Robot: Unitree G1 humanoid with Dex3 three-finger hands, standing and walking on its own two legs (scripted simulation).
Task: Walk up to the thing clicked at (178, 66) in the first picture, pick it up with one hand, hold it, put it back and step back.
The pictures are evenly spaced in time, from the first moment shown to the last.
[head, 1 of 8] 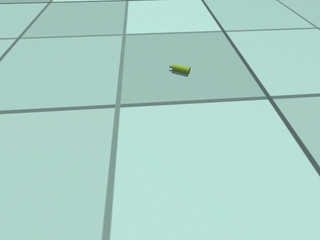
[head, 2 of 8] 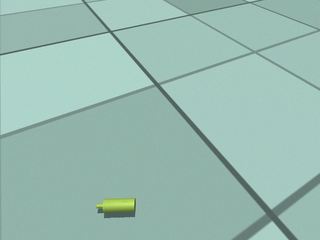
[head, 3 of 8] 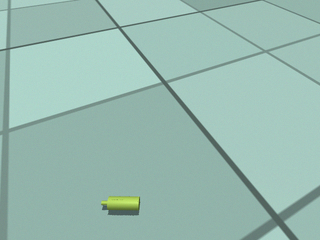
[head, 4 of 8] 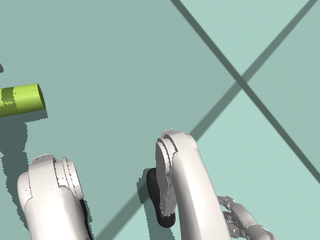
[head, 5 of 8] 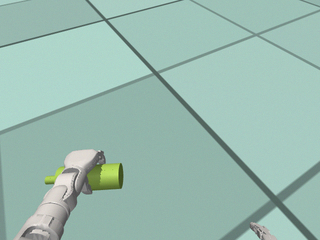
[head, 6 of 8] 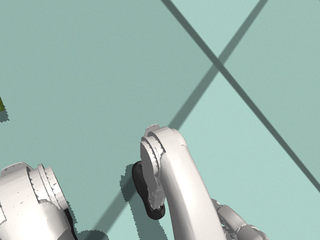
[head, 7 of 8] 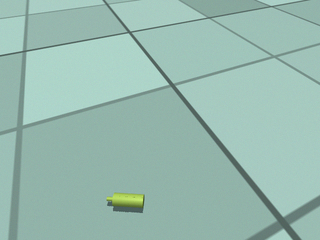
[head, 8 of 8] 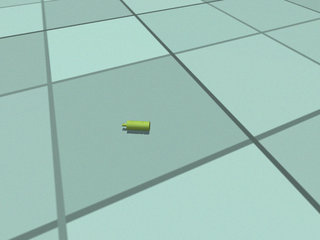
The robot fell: no
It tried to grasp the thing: yes
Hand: left
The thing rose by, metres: 0.66
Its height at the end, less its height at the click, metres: +0.00
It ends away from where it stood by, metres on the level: 0.01
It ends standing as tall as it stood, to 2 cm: yes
